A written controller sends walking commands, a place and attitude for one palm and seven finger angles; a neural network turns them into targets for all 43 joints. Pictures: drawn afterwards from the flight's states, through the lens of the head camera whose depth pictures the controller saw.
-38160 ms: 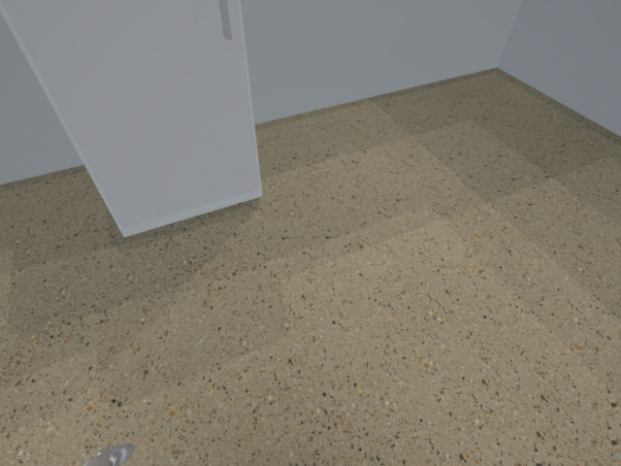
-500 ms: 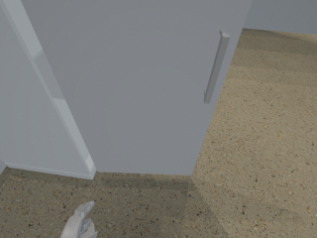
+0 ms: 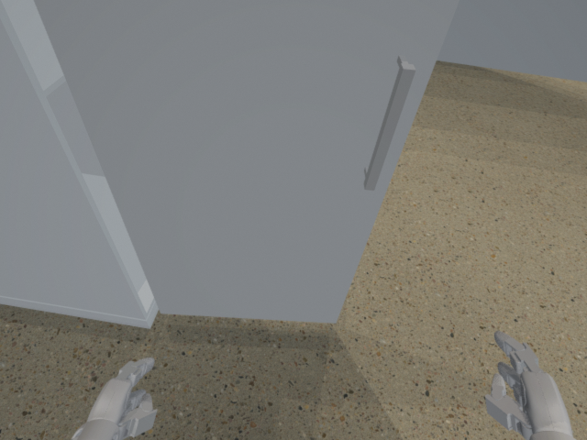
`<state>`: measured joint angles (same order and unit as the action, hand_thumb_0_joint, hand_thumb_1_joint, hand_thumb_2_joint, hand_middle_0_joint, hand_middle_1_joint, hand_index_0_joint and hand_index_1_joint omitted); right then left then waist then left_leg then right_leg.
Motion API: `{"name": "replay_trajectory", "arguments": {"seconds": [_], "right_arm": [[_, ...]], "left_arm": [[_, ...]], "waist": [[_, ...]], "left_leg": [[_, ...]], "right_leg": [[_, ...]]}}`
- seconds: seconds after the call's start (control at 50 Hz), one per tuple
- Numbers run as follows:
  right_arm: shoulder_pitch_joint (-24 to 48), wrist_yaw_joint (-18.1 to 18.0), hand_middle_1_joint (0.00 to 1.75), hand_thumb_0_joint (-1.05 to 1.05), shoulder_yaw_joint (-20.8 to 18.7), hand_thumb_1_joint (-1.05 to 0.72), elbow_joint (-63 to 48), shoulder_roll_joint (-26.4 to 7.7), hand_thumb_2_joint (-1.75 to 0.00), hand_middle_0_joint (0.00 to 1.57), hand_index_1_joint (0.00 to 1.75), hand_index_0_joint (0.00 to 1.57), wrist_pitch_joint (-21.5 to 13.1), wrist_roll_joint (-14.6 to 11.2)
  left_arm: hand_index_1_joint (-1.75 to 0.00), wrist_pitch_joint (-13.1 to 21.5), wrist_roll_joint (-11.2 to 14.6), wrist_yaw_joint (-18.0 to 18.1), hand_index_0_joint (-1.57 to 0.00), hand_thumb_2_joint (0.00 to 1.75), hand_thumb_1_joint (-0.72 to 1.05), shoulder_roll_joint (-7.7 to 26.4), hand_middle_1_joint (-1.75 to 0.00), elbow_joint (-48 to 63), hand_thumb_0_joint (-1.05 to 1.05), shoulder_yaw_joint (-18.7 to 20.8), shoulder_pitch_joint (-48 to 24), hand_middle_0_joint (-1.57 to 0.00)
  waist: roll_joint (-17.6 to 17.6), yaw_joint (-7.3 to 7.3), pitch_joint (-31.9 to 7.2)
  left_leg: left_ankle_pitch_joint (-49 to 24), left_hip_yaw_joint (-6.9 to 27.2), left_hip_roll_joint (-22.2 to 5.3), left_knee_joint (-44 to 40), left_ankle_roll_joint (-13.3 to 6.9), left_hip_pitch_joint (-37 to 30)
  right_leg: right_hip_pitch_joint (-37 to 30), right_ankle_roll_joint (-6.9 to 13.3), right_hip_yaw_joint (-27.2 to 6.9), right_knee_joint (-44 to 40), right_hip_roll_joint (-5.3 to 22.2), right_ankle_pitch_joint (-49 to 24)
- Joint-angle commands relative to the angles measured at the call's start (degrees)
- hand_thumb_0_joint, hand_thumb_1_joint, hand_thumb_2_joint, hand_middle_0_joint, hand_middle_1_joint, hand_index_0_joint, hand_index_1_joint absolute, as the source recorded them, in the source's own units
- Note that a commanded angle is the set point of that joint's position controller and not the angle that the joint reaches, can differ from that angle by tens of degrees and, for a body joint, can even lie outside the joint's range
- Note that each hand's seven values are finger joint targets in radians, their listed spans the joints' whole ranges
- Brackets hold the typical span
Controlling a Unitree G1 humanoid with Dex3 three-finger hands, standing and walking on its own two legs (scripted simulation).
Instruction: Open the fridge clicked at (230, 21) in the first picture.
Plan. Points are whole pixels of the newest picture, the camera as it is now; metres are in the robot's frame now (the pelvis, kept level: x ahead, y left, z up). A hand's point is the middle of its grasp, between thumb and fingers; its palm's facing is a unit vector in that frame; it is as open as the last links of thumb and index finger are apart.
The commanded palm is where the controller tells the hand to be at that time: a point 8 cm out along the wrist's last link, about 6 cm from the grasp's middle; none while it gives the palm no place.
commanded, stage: let the arm hang, fingers relaxed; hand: right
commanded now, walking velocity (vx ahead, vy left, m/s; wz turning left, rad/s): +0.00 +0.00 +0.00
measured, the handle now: (384, 129) +0.59 -0.12 +0.14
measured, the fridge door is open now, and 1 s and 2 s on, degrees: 83 83 83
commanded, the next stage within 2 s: look to check the result in 0.96 s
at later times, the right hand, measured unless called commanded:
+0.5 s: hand out of the picture -0.04 -0.20 -0.16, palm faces +0.03 +0.97 -0.24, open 7.3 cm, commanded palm none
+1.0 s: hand out of the picture +0.05 -0.18 -0.16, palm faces +0.01 +0.98 -0.20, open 7.4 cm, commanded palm none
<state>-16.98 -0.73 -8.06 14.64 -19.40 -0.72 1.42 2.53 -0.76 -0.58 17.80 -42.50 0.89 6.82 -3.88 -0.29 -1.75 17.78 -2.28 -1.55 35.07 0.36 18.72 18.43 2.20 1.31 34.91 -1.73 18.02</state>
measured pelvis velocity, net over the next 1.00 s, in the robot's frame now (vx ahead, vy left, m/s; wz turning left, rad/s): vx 0.00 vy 0.00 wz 0.01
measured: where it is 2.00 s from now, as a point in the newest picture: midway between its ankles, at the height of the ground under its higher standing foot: outside the picture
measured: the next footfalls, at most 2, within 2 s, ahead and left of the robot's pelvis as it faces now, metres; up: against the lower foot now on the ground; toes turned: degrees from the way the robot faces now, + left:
none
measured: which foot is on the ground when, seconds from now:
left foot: down 0.00-1.00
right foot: down 0.00-1.00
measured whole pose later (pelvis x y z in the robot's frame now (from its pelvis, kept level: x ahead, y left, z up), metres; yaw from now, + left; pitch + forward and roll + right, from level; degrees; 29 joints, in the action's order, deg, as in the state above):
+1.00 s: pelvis +0.00 +0.00 +0.02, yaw +0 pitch -1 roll +0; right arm -10.1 -0.7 -1.0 64.0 -10.3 -0.2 0.7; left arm 0.4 -1.4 1.6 11.7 -63.2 0.3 12.2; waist -0.3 0.3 2.4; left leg 11.9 -2.2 -0.8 22.5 -0.1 9.6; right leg 9.2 1.7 1.3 22.5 -1.3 12.2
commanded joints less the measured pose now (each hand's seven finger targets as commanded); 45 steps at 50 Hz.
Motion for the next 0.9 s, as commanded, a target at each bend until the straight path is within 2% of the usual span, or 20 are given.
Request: {"name": "replay_trajectory", "arguments": {"seconds": [0.0, 0.02, 0.04, 0.1, 0.12, 0.16, 0.18, 0.2, 0.26, 0.34, 0.38, 0.42, 0.58, 0.6, 0.74, 0.82, 0.88], "right_arm": [[1.45, 0.83, 0.3, 0.0, 2.97, -0.9, 10.64, -4.57, -0.9, 0.2, 0.3, 0.2, -0.2, 0.82], [2.72, 0.56, 0.3, 0.0, 3.53, -0.9, 13.85, -4.56, -0.9, 0.2, 0.3, 0.2, 0.23, 0.64], [3.91, 0.34, 0.3, 0.0, 4.12, -0.9, 16.73, -3.84, -0.9, 0.2, 0.3, 0.2, 0.69, 0.41], [3.8, -0.03, 0.3, 0.0, 5.48, -0.9, 24.63, -1.76, -0.9, 0.2, 0.3, 0.2, 1.37, 0.01], [3.35, -0.09, 0.3, 0.0, 5.6, -0.9, 26.99, -2.32, -0.9, 0.2, 0.3, 0.2, 1.36, 0.05], [1.78, -0.18, 0.3, 0.0, 5.72, -0.9, 31.76, -1.08, -0.9, 0.2, 0.3, 0.2, 1.15, -0.24], [1.16, -0.3, 0.3, 0.0, 5.03, -0.9, 33.5, -0.26, -0.9, 0.2, 0.3, 0.2, 1.08, -0.21], [0.75, -0.28, 0.3, 0.0, 5.09, -0.9, 35.08, -0.48, -0.9, 0.2, 0.3, 0.2, 1.04, -0.31], [0.55, -0.19, 0.3, 0.0, 5.56, -0.9, 38.9, 0.01, -0.9, 0.2, 0.3, 0.2, 0.94, -0.44], [0.5, -0.28, 0.3, 0.0, 5.84, -0.9, 42.59, 0.53, -0.9, 0.2, 0.3, 0.2, 0.56, -0.58], [0.54, -0.38, 0.3, 0.0, 5.92, -0.9, 43.94, 0.84, -0.9, 0.2, 0.3, 0.2, 0.46, -0.62], [0.27, -0.56, 0.3, 0.0, 5.94, -0.9, 45.03, 0.76, -0.9, 0.2, 0.3, 0.2, 0.24, -0.58], [1.06, -0.8, 0.3, 0.0, 6.07, -0.9, 47.42, 1.56, -0.9, 0.2, 0.3, 0.2, 0.29, -0.58], [1.55, -0.79, 0.3, 0.0, 6.09, -0.9, 47.59, 1.49, -0.9, 0.2, 0.3, 0.2, 0.32, -0.58], [3.04, -0.88, 0.3, 0.0, 5.86, -0.9, 47.53, 1.09, -0.9, 0.2, 0.3, 0.2, -0.06, -0.55], [3.97, -0.89, 0.3, 0.0, 5.69, -0.9, 47.48, 0.56, -0.9, 0.2, 0.3, 0.2, -0.26, -0.56], [5.16, -0.82, 0.3, 0.0, 5.59, -0.9, 47.41, 0.4, -0.9, 0.2, 0.3, 0.2, -0.28, -0.63]], "left_arm": [[-0.3, 0.1, -0.61, 0.91, -0.2, 0.9, 0.9, 6.96, -0.3, 2.97, 0.0, 2.38, 1.74, -0.2], [-0.3, -0.63, -0.76, 0.95, -0.2, 0.9, 0.9, 6.23, -0.3, 2.09, 0.0, 2.12, 2.28, -0.2], [-0.3, -1.24, -0.94, 1.03, -0.2, 0.9, 0.9, 5.13, -0.3, 0.63, 0.0, 1.74, 2.55, -0.2], [-0.3, -2.2, -1.17, 1.15, -0.2, 0.9, 0.9, 2.82, -0.3, -2.79, 0.0, 0.54, 2.17, -0.2], [-0.3, -2.37, -1.04, 1.2, -0.2, 0.9, 0.9, 3.17, -0.3, -3.68, 0.0, 0.38, 2.18, -0.2], [-0.3, -2.45, -0.93, 1.56, -0.2, 0.9, 0.9, 1.8, -0.3, -6.2, 0.0, 0.27, 3.61, -0.2], [-0.3, -2.51, -1.15, 1.81, -0.2, 0.9, 0.9, 1.72, -0.3, -6.96, 0.0, 0.57, 4.49, -0.2], [-0.3, -2.64, -1.09, 1.9, -0.2, 0.9, 0.9, 1.42, -0.3, -7.86, 0.0, 0.64, 5.02, -0.2], [-0.3, -3.04, -0.81, 2.16, -0.2, 0.9, 0.9, 0.85, -0.3, -10.12, 0.0, 0.84, 8.18, -0.2], [-0.3, -2.78, -0.6, 2.36, -0.2, 0.9, 0.9, 0.8, -0.3, -12.76, 0.0, 1.1, 11.14, -0.2], [-0.3, -2.62, -0.55, 2.48, -0.2, 0.9, 0.9, 0.75, -0.3, -13.88, 0.0, 1.19, 11.95, -0.2], [-0.3, -2.38, -0.44, 2.52, -0.2, 0.9, 0.9, 0.88, -0.3, -14.93, 0.0, 1.17, 12.31, -0.2], [-0.3, -2.14, -0.61, 2.58, -0.2, 0.9, 0.9, 0.16, -0.3, -17.48, 0.0, 0.99, 11.5, -0.2], [-0.3, -2.07, -0.6, 2.59, -0.2, 0.9, 0.9, 0.2, -0.3, -17.67, 0.0, 0.9, 11.14, -0.2], [-0.3, -1.47, -0.51, 2.55, -0.2, 0.9, 0.9, 0.02, -0.3, -18.39, 0.0, 0.78, 9.44, -0.2], [-0.3, -1.39, -0.47, 2.65, -0.2, 0.9, 0.9, 0.64, -0.3, -18.57, 0.0, 0.82, 8.44, -0.2], [-0.3, -1.37, -0.49, 2.7, -0.2, 0.9, 0.9, 1.0, -0.3, -18.89, 0.0, 0.83, 7.71, -0.2]], "waist": [[19.65, 0.91, -4.32], [17.5, 1.41, -3.43], [13.34, 1.55, -1.74], [1.11, 0.64, 1.97], [-1.93, 0.31, 2.35], [-4.62, 0.1, 1.98], [-7.17, 0.0, 1.43], [-8.62, -0.1, 1.79], [-3.53, 0.27, 2.46], [2.38, 0.58, 3.0], [4.06, 0.6, 3.7], [4.19, 0.46, 3.9], [4.59, 0.27, 6.16], [3.84, 0.26, 6.82], [3.3, 0.09, 3.72], [2.98, 0.19, 3.1], [2.69, 0.4, 4.02]], "left_leg": [[-16.11, 7.31, -7.18, -6.58, -4.52, -4.3], [-15.14, 7.93, -7.8, -7.29, -5.31, -2.62], [-11.81, 8.12, -7.57, -8.14, -5.3, -1.09], [-1.71, 7.22, -4.54, -10.47, -3.63, -1.84], [0.27, 7.12, -3.77, -11.47, -3.28, -2.97], [0.71, 6.93, -3.56, -12.95, -3.37, -5.34], [0.84, 6.62, -3.42, -13.42, -3.71, -6.51], [1.32, 6.52, -3.44, -14.06, -3.87, -7.17], [2.9, 6.18, -3.34, -15.91, -3.77, -7.19], [2.22, 5.9, -3.6, -16.88, -3.81, -6.43], [1.39, 5.73, -3.67, -16.93, -3.76, -6.03], [-0.94, 5.52, -3.64, -16.5, -3.67, -6.42], [-2.81, 5.05, -3.49, -15.91, -2.97, -6.53], [-3.3, 5.03, -3.51, -15.76, -2.94, -6.43], [-9.0, 4.88, -4.14, -15.08, -2.5, -8.92], [-11.03, 5.0, -4.35, -15.31, -2.57, -9.17], [-10.69, 5.12, -4.43, -15.77, -2.5, -9.21]], "right_leg": [[-1.89, 1.1, -6.7, -2.58, 5.52, -14.15], [-3.4, 0.66, -6.12, -2.37, 4.48, -13.02], [-4.14, 0.66, -6.07, -3.67, 4.4, -11.69], [-2.18, 1.0, -7.62, -9.75, 5.37, -6.88], [-1.48, 0.95, -8.28, -11.08, 5.66, -4.93], [-0.48, 0.8, -7.92, -12.64, 5.49, -0.56], [-0.1, 0.88, -8.06, -13.17, 5.63, 1.36], [0.7, 0.87, -8.06, -13.79, 5.59, 3.53], [0.89, 0.89, -8.29, -14.64, 6.0, 5.52], [-0.88, 1.02, -8.38, -14.87, 6.53, 2.47], [-1.61, 1.14, -8.3, -15.18, 6.72, 1.16], [-2.28, 1.18, -8.28, -15.54, 7.05, -1.34], [-2.21, 1.07, -8.36, -18.05, 7.6, -1.18], [-2.07, 1.05, -8.51, -18.38, 7.59, -1.53], [-5.23, 0.73, -7.37, -17.28, 7.67, -10.7], [-7.11, 0.5, -6.96, -16.68, 7.64, -14.04], [-7.21, 0.27, -6.86, -17.27, 7.66, -13.75]]}}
